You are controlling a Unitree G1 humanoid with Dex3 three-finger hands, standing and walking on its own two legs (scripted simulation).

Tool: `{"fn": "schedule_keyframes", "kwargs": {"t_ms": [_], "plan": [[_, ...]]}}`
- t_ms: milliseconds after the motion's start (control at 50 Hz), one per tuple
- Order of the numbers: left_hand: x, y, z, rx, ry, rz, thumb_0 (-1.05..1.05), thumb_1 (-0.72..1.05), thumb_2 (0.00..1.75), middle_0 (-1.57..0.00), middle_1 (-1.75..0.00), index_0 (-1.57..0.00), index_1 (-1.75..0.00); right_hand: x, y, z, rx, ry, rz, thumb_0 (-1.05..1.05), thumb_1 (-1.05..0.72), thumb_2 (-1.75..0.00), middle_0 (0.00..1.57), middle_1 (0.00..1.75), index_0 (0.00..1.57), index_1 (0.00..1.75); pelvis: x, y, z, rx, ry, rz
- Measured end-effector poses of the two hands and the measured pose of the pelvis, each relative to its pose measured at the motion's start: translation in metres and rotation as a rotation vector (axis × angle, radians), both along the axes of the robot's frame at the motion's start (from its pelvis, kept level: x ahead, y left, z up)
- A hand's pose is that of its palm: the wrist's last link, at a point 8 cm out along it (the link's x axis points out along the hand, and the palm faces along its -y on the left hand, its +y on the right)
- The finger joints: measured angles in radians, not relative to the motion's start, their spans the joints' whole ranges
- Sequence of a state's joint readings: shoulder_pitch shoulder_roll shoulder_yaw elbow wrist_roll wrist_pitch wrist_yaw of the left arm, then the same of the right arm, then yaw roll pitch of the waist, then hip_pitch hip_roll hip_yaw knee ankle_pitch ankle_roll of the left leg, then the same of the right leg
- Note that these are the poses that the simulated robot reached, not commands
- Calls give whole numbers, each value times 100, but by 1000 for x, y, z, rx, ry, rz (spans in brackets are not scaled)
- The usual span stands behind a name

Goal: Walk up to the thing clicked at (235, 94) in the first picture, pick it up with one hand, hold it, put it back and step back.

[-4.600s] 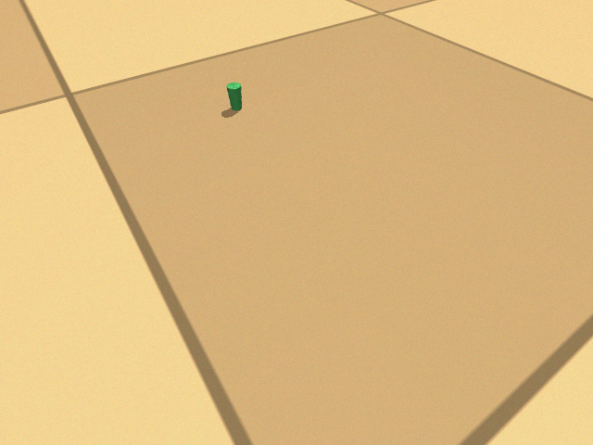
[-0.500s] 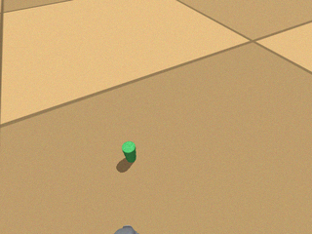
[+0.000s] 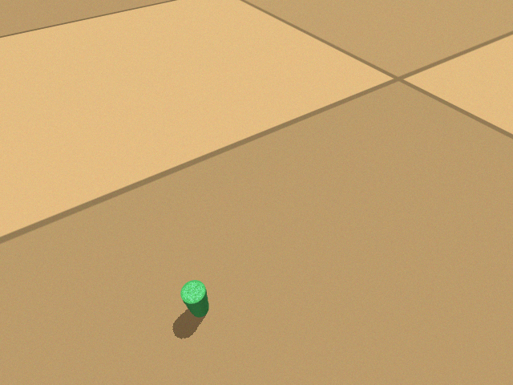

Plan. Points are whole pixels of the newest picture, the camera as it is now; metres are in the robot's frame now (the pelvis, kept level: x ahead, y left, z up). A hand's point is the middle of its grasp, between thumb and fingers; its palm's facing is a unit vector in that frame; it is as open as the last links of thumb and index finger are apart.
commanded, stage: walk up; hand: left
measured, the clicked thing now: (196, 300) +0.57 +0.24 -0.68
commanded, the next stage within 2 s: stand in 1.80 s
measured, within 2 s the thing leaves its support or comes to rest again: neither
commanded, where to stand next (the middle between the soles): +0.24 +0.04 m, yaw +1 degrees
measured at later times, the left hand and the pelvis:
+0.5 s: hand out of the picture +0.18 +0.32 -0.15, palm faces -0.03 -0.92 -0.38, open 7.4 cm; pelvis +0.14 +0.04 +0.00, yaw +1 degrees
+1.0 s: hand (115, 324) +0.29 +0.28 -0.13, palm faces -0.05 -0.94 -0.34, open 7.4 cm; pelvis +0.18 +0.03 +0.01, yaw -1 degrees
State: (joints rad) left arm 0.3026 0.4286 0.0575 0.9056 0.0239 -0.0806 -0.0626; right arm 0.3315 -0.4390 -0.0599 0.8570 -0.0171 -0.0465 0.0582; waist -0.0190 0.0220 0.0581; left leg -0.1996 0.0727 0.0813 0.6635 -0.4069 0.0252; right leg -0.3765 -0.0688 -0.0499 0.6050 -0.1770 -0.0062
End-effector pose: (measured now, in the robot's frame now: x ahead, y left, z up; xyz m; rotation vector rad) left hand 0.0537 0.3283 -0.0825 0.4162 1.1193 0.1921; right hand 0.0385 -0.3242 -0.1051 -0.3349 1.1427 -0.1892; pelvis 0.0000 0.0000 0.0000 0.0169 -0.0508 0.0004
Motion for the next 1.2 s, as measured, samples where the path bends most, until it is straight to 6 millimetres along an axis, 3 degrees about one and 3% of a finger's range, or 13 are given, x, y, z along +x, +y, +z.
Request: {"fn": "schedule_keyframes", "kwargs": {"t_ms": [80,240,340,460,580,680,860,1040,1200], "plan": [[18,-8,9,22,-40,34,1,90,90,-20,-30,-21,-30,32,-4,-10,14,37,13,1,-90,-90,21,30,20,30,23,-7,1,-9,-7,7],[33,-4,20,18,13,65,1,90,90,-20,-30,-21,-30,104,10,4,44,13,70,1,-90,-90,20,30,20,30,67,-1,15,-15,6,15],[51,16,4,2,54,81,1,90,90,-20,-30,-21,-30,147,23,12,9,-1,83,1,-90,-90,21,30,20,30,102,16,10,-28,14,22],[97,37,-25,-23,94,79,1,90,90,-20,-30,-21,-30,188,46,17,-47,-51,59,1,-90,-90,20,30,20,30,137,41,-1,-25,12,21],[152,33,-27,-52,56,39,1,90,90,-20,-30,-21,-30,198,56,24,-60,-39,41,1,-90,-90,21,30,20,30,156,44,5,-23,12,9],[179,26,-32,-38,40,28,1,90,90,-20,-30,-21,-30,206,51,6,-47,-23,20,1,-90,-90,21,30,20,30,165,39,-4,-14,7,0],[209,7,-22,-50,30,12,1,90,90,-20,-30,-21,-30,212,61,-12,28,19,-15,1,-90,-90,21,30,20,30,173,35,2,-10,5,-8],[231,-3,-13,-86,20,15,1,90,90,-20,-30,-21,-30,209,61,-1,30,76,-26,1,-90,-90,21,30,20,30,180,34,16,-8,8,-10],[233,-4,-11,-107,41,38,1,90,90,-20,-30,-21,-30,212,54,11,-3,94,-37,1,-90,-90,21,30,20,30,185,35,24,-10,10,-10]]}}
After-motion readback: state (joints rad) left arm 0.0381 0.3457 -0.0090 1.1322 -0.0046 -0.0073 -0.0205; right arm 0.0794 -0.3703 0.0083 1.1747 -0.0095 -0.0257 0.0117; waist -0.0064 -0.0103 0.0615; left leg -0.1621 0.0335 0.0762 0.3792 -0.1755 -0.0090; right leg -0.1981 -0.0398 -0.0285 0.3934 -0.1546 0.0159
